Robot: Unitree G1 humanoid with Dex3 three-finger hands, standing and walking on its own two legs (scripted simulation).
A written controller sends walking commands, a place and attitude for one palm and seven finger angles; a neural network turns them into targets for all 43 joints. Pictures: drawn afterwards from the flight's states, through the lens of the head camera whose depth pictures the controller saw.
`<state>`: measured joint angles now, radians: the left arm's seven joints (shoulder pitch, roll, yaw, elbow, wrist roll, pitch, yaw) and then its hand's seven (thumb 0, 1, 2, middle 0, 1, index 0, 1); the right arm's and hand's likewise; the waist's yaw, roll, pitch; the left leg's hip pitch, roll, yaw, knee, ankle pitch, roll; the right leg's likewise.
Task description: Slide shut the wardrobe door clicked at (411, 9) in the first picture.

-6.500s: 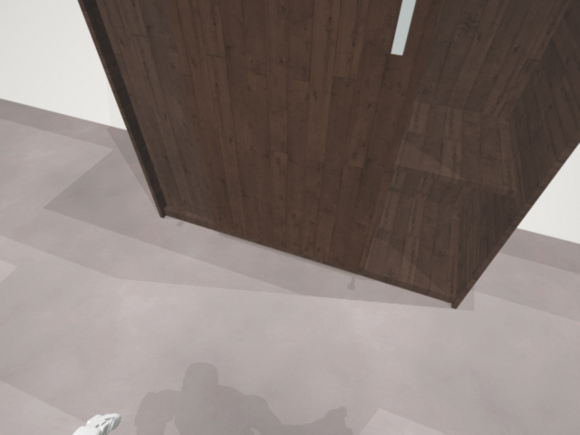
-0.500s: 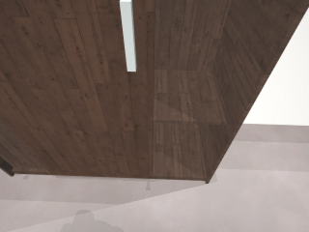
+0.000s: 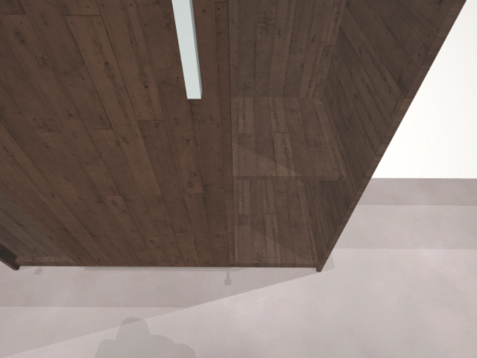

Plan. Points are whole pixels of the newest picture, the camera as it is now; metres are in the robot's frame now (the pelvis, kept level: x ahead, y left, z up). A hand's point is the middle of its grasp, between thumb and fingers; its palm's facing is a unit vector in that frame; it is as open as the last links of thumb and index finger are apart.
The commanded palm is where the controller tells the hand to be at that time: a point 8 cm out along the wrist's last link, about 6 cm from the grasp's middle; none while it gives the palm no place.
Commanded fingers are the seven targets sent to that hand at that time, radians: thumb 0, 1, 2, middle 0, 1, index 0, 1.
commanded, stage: look again from close up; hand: left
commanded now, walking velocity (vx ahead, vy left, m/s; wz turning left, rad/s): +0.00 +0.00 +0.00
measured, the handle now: (190, 39) +0.54 +0.11 +0.26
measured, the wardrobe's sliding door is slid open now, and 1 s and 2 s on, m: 0.36 0.36 0.36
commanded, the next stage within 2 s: raise the hand with hooked fingers in 0.56 s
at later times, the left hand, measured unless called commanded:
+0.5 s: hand out of the picture +0.02 +0.18 -0.17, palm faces -0.01 -0.98 -0.19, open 7.3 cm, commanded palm none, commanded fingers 0.00 0.90 0.90 -0.20 -0.30 -0.20 -0.30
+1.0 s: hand (147, 290) +0.21 +0.15 +0.04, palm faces -0.02 -1.00 +0.00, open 8.1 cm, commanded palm +0.14 +0.24 +0.01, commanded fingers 0.00 0.48 0.72 -0.23 -0.57 -0.23 -0.57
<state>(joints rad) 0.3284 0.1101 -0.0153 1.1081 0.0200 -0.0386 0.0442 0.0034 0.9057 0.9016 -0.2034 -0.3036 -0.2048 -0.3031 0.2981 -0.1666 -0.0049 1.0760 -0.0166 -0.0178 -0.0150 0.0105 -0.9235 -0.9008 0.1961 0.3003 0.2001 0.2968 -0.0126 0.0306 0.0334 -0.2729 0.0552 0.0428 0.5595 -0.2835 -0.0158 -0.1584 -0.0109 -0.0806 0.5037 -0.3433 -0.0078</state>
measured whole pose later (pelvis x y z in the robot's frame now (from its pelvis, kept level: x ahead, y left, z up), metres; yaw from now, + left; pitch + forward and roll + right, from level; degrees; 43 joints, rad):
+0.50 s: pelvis +0.01 +0.01 +0.00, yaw -1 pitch +0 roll +1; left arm 0.29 0.16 -0.01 1.08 0.02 -0.01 0.03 0.00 0.91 0.90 -0.20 -0.30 -0.20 -0.30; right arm 0.28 -0.15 0.01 1.11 -0.01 -0.01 -0.02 0.01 -0.92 -0.90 0.20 0.30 0.20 0.30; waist 0.00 -0.01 0.03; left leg -0.23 0.03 0.08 0.51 -0.28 0.00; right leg -0.15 -0.04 -0.05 0.51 -0.36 0.01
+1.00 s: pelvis -0.01 -0.01 -0.02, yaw +0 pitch +6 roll +1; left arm 0.35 0.16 0.15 0.04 -0.24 -0.35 -0.28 0.01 0.72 0.81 -0.21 -0.43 -0.22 -0.43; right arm 0.15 -0.23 -0.05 0.63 0.02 -0.24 -0.03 0.01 -0.91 -0.90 0.20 0.30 0.20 0.30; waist -0.01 -0.01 -0.10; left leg -0.49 0.05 0.06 0.72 -0.33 -0.03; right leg -0.43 -0.04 -0.06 0.77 -0.45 -0.02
